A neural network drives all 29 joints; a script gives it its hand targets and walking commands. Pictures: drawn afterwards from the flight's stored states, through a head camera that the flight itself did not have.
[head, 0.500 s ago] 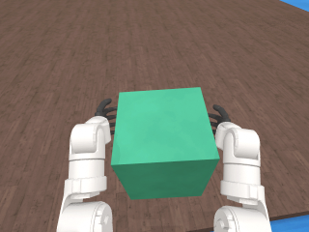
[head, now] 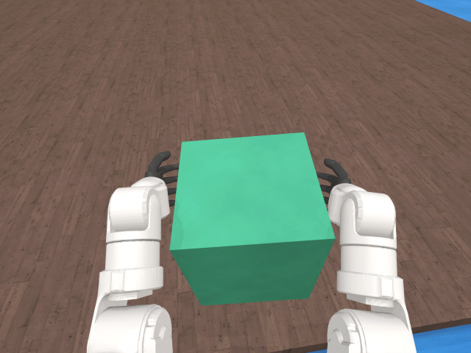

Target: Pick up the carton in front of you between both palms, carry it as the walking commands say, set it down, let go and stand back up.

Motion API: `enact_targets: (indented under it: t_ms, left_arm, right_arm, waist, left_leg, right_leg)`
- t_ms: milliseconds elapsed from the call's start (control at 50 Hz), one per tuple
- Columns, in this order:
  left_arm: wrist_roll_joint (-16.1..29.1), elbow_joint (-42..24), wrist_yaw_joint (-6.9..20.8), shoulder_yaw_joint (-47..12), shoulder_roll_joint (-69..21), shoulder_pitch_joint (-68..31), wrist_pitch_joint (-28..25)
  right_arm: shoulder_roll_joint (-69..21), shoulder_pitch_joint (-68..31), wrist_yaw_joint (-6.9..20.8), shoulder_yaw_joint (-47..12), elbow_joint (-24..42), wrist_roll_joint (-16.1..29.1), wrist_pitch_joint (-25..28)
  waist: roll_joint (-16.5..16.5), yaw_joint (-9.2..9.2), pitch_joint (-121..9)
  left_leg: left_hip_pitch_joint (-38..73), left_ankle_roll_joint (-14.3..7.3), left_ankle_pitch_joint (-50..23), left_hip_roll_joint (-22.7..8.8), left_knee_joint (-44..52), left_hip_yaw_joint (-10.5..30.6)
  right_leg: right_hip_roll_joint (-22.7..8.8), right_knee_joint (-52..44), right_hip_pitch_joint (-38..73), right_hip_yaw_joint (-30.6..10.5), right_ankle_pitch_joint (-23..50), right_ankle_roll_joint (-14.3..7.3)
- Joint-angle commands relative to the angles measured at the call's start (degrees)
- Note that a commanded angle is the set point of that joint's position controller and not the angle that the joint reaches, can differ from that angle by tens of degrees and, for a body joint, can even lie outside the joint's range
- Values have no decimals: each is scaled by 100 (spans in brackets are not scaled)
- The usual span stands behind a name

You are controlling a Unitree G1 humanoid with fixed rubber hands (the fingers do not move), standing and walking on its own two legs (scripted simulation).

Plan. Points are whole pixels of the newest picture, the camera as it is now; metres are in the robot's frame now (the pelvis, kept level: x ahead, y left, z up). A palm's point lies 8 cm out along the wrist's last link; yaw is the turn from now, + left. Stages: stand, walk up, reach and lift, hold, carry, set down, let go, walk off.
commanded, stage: carry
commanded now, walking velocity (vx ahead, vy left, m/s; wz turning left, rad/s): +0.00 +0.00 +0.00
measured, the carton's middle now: (249, 225) +0.33 -0.01 +0.06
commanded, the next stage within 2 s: none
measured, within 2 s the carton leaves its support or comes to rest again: neither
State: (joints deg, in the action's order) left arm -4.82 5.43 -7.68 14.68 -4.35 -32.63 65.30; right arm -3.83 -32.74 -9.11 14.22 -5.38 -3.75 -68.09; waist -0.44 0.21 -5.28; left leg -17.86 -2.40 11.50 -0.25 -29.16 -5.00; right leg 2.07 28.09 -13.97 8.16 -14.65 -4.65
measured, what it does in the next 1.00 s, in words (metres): stands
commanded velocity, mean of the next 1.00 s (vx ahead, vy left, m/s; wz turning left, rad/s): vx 0.00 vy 0.00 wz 0.00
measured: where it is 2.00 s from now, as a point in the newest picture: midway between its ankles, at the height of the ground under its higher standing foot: outside the picture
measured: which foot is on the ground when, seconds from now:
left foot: down 0.00-1.00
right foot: down 0.00-1.00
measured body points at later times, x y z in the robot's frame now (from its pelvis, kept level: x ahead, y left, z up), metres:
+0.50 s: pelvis +0.00 +0.00 +0.00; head -0.03 +0.00 +0.45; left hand +0.34 +0.16 +0.13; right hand +0.34 -0.15 +0.12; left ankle +0.04 +0.09 -0.74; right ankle +0.01 -0.06 -0.74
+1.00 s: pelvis +0.01 +0.00 +0.00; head -0.01 +0.00 +0.45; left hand +0.35 +0.15 +0.13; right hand +0.35 -0.15 +0.12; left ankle +0.04 +0.09 -0.73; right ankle +0.01 -0.06 -0.74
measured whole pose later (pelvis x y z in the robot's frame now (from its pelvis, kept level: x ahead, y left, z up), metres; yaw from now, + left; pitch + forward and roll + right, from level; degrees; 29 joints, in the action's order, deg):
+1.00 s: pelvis +0.01 +0.00 +0.00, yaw +0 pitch +1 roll +0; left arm -5.1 2.7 -7.8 14.7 -4.7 -31.4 65.7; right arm -4.4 -32.1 -9.0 14.0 -4.1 -3.6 -67.6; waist -0.1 0.0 -4.9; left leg -18.1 -2.2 12.1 -0.2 -29.0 -5.2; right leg 2.0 28.4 -14.5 7.9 -15.4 -4.7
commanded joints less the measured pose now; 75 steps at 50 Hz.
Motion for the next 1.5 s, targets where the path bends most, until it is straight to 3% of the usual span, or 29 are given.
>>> enact_targets:
  t_ms: [0, 60, 120, 260, 280, 300, 420, 480, 520, 540, 620, 680, 760, 800, 820, 880, 920, 1000, 1040, 1120, 1140, 1200, 1220, 1300, 1340, 1380, 1420, 1460, 1480]
  left_arm:
    - [1641, -384, 479, -3331, -5225, -3578, 50]
    - [1571, -324, 462, -3392, -5217, -3457, 75]
    - [1679, -574, 483, -3589, -5123, -3834, 53]
    - [1660, -265, 497, -3447, -5097, -3708, 86]
    - [1693, -179, 493, -3346, -5285, -3371, 108]
    - [1477, -71, 456, -3244, -4978, -3298, 126]
    - [1692, -416, 569, -3546, -5348, -3645, 105]
    - [1719, -355, 522, -3464, -5314, -3590, 85]
    - [1699, -757, 521, -3529, -5154, -3853, 34]
    - [1798, -381, 531, -3495, -5209, -3591, 73]
    - [1726, -465, 541, -3537, -5192, -3608, 93]
    - [1754, -449, 526, -3528, -5248, -3610, 80]
    - [1722, -699, 532, -3522, -5137, -3591, 86]
    - [1659, -465, 491, -3446, -5182, -3187, 84]
    - [1579, -491, 496, -3432, -4989, -3343, 70]
    - [1589, -465, 484, -3544, -5112, -3392, 99]
    - [1605, -497, 448, -3480, -5069, -3496, 53]
    - [1707, -902, 459, -3574, -5171, -3671, 61]
    - [1634, -514, 489, -3459, -5090, -3335, 101]
    - [1835, -938, 513, -3640, -5110, -3497, 31]
    - [1637, -437, 488, -3427, -4862, -3289, 102]
    - [1560, -358, 480, -3381, -4950, -3164, 126]
    - [1512, -500, 473, -3429, -4903, -3329, 97]
    - [1812, -861, 511, -3671, -5174, -3768, 54]
    - [1875, -881, 438, -3732, -4955, -3955, 134]
    - [1810, -965, 410, -3358, -4806, -3709, 174]
    - [1936, -1050, 334, -3560, -4648, -3824, 313]
    - [1991, -1028, 280, -3480, -4370, -4088, 411]
    - [1947, -753, 276, -3419, -4418, -4037, 439]
  right_arm:
    - [-5108, -3931, 635, -3245, 605, 1637, 236]
    - [-4966, -3921, 618, -3306, 556, 1574, 202]
    - [-5090, -3731, 651, -3219, 332, 1536, 212]
    - [-5040, -3962, 570, -3346, 539, 1458, 211]
    - [-4858, -4026, 583, -3280, 830, 1584, 211]
    - [-4896, -3642, 576, -3219, 92, 1469, 107]
    - [-5123, -4256, 662, -3326, 844, 1630, 203]
    - [-5122, -3855, 645, -3386, 575, 1661, 213]
    - [-5196, -4062, 615, -3280, 690, 1624, 254]
    - [-5035, -3792, 629, -3318, 640, 1551, 203]
    - [-5000, -3854, 624, -3287, 743, 1490, 216]
    - [-5069, -4001, 606, -3348, 769, 1556, 194]
    - [-5195, -3995, 595, -3428, 865, 1671, 249]
    - [-5094, -3650, 580, -3390, 634, 1548, 168]
    - [-5106, -3764, 578, -3384, 613, 1540, 200]
    - [-4975, -3873, 593, -3368, 755, 1480, 207]
    - [-4905, -3733, 585, -3433, 486, 1545, 187]
    - [-5156, -3642, 613, -3378, 728, 1625, 238]
    - [-5103, -3943, 589, -3434, 938, 1545, 234]
    - [-5069, -3729, 590, -3352, 911, 1637, 228]
    - [-4842, -3451, 603, -3290, 440, 1458, 153]
    - [-4941, -3641, 566, -3319, 596, 1516, 169]
    - [-4991, -3578, 589, -3317, 464, 1514, 174]
    - [-5064, -4282, 610, -3484, 1094, 1668, 230]
    - [-4857, -4040, 573, -3420, 975, 1659, 148]
    - [-4758, -4547, 514, -3528, 1407, 1837, 83]
    - [-4459, -3964, 408, -3169, 1001, 1654, -53]
    - [-4358, -3710, 356, -2934, 610, 1612, -133]
    - [-4120, -4034, 319, -2960, 774, 1513, -149]
  waist:
    - [156, 49, -1710]
    - [265, 55, -1728]
    - [-283, 31, -1692]
    - [243, -64, -1755]
    - [279, 77, -1639]
    - [153, 23, -1751]
    - [-245, -62, -1919]
    - [160, 11, -1700]
    - [-258, -1, -1747]
    - [218, -6, -1701]
    - [-374, 81, -1897]
    - [508, 28, -1752]
    - [-111, -68, -1939]
    - [332, 91, -1874]
    - [386, -47, -1747]
    - [-175, -7, -1585]
    - [181, -19, -1783]
    - [-190, 43, -1842]
    - [-9, -32, -1906]
    - [38, 65, -1931]
    - [114, 116, -1967]
    - [-72, -21, -1769]
    - [202, 23, -1840]
    - [-51, 56, -1766]
    - [412, 174, -1525]
    - [762, 277, -1517]
    - [319, 243, -1444]
    - [417, -19, -1327]
    - [422, 148, -1419]
  left_leg:
    - [512, -117, -551, -764, 336, 783]
    - [538, -104, -337, -719, 352, 759]
    - [664, -163, -161, -804, 391, 748]
    - [529, -195, -781, -756, 324, 830]
    - [582, -171, -724, -714, 181, 566]
    - [401, -232, -659, -749, 333, 776]
    - [823, -176, -453, -858, 438, 885]
    - [559, -240, -670, -828, 457, 854]
    - [671, -217, -698, -804, 449, 851]
    - [726, -197, -556, -813, 548, 863]
    - [800, -172, -756, -775, 380, 818]
    - [439, -130, -459, -739, 291, 657]
    - [782, -153, -925, -701, 235, 775]
    - [665, -100, -543, -674, 183, 715]
    - [630, -123, -661, -655, 259, 799]
    - [399, -146, -620, -638, 402, 747]
    - [573, -147, -750, -748, 299, 823]
    - [704, -158, -788, -802, 271, 845]
    - [825, -154, -744, -824, 286, 817]
    - [754, -105, -1432, -799, 79, 727]
    - [811, -164, -1380, -698, 35, 677]
    - [799, -206, -1105, -790, 206, 834]
    - [666, -215, -1248, -798, 198, 816]
    - [520, -246, 863, -630, 209, 711]
    - [-235, -205, 1281, -229, -463, 297]
    - [-558, -205, 1201, -109, -829, 123]
    - [-693, -268, 1179, -65, -991, -100]
    - [-83, -408, 929, 1, -232, 57]
    - [266, -453, 917, -34, -108, 64]
  right_leg:
    - [-972, -555, 620, -910, 1024, 146]
    - [-1048, -585, 576, -999, 1007, 93]
    - [-958, -601, 400, -968, 481, -1]
    - [-935, -405, 488, -916, 1099, 128]
    - [-995, -440, 411, -832, 1398, 180]
    - [-933, -302, 617, -792, 1034, 109]
    - [-932, -329, 381, -975, 430, 45]
    - [-927, -307, 461, -834, 528, 67]
    - [-868, -410, 295, -896, 458, 86]
    - [-1006, -408, 294, -981, 468, 81]
    - [-982, -327, 489, -975, 781, 49]
    - [-1080, -483, 569, -1003, 1491, 142]
    - [-1184, -313, 707, -1031, 1857, 67]
    - [-1060, -524, 591, -1064, 1386, 200]
    - [-1054, -467, 566, -931, 1598, 158]
    - [-987, -371, 471, -844, 1007, 125]
    - [-905, -317, 614, -828, 1145, 91]
    - [-968, -414, 689, -894, 1148, 32]
    - [-945, -383, 629, -912, 1008, 47]
    - [-1131, -227, 795, -959, 2197, 151]
    - [-1170, -80, 732, -949, 2166, 168]
    - [-1000, -259, 463, -966, 1595, 8]
    - [-1010, -166, 641, -920, 1763, 129]
    - [-958, -680, 403, -1109, -795, -111]
    - [-1458, -1107, 552, -1762, -1984, -483]
    - [-1673, -1060, 733, -2125, -1680, -880]
    - [-1943, -820, 908, -2373, -1068, -950]
    - [-1574, -120, 553, -1749, 27, -727]
    - [-1307, 162, 315, -1329, 432, -499]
